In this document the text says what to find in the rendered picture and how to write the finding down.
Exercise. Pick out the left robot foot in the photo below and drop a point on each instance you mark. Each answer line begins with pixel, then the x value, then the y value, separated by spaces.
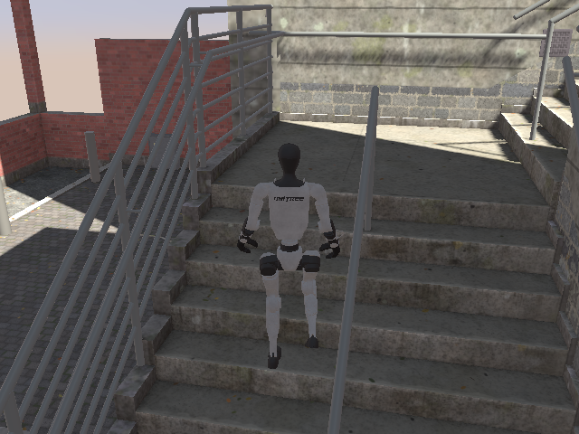
pixel 274 361

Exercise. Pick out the robot right thigh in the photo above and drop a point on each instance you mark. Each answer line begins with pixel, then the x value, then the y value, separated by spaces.
pixel 310 265

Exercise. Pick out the left robot upper arm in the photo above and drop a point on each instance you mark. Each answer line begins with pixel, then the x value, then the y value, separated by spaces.
pixel 260 191

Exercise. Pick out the left robot forearm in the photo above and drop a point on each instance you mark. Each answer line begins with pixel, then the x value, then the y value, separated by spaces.
pixel 245 234

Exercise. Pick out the right robot hand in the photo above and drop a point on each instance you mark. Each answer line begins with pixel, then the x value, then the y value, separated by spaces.
pixel 333 254

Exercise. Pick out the right robot forearm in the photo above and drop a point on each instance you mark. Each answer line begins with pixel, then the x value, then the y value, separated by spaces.
pixel 331 236

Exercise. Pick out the left robot hand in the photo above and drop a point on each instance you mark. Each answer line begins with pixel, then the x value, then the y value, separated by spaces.
pixel 241 247

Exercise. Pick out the right robot upper arm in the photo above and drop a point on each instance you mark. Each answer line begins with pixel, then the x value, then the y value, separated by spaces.
pixel 318 192

